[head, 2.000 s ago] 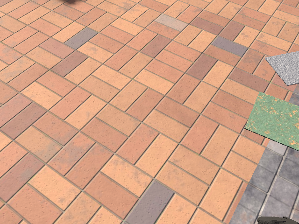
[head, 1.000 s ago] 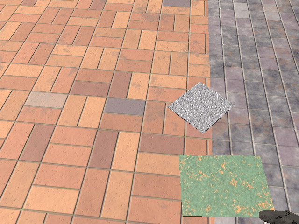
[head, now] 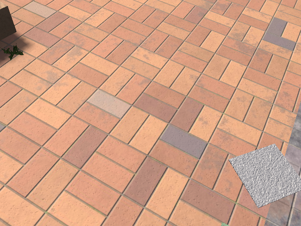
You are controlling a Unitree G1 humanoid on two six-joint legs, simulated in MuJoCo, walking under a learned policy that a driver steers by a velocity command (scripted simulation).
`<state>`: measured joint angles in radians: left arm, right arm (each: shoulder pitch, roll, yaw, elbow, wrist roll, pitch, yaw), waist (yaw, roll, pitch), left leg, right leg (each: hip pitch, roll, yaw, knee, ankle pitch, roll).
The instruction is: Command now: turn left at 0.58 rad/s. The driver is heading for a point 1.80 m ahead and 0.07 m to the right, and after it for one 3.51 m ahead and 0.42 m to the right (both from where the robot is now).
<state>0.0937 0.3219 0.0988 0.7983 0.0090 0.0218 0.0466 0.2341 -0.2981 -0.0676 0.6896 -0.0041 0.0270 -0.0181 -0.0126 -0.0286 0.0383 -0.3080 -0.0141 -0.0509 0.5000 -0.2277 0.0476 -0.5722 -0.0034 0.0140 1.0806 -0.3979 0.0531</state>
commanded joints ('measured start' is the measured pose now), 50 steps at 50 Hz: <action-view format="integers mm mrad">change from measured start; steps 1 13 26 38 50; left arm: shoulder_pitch -13 11 -16 19 51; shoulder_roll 74 61 83 54 60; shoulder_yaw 20 -4 -28 -46 -42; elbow -64 -63 -25 65 183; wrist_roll -7 -18 -9 -2 -6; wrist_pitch -20 -48 -30 -29 -24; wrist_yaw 3 -45 -39 -32 -16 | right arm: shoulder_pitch -41 -72 -32 -22 0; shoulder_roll -156 -156 -48 -81 -63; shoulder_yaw -38 -31 -7 1 14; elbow -85 -100 -32 22 94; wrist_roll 5 13 13 -14 -8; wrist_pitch -18 10 5 -32 -42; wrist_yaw -19 -8 -7 0 -5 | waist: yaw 20 8 4 28 27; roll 154 181 -139 89 43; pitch -134 -127 -108 -32 -22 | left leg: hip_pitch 174 141 63 74 91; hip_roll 215 182 7 71 54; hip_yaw -260 -367 23 -73 -54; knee -163 -61 34 -96 -101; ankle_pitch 330 360 -94 93 99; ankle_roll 163 157 -131 -29 -22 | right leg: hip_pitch -66 254 440 399 401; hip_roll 1 16 -174 -38 -38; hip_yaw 54 29 156 29 30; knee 9 -564 -671 -623 -642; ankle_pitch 71 129 663 274 286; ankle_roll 13 -8 -227 -32 -12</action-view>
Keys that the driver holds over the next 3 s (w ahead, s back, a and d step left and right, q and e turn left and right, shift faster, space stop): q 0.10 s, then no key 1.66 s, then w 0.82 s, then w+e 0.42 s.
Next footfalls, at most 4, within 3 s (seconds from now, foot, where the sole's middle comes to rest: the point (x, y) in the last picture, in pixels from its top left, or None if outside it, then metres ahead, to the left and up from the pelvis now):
0.30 right None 0.08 -0.14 -0.78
0.58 left None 0.02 0.12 -0.78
2.44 left None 0.41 0.16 -0.78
3.00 right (150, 164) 0.74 -0.04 -0.78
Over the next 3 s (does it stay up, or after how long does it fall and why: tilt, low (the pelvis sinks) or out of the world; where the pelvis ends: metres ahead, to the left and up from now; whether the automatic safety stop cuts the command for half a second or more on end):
stays up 0.58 0.05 -0.03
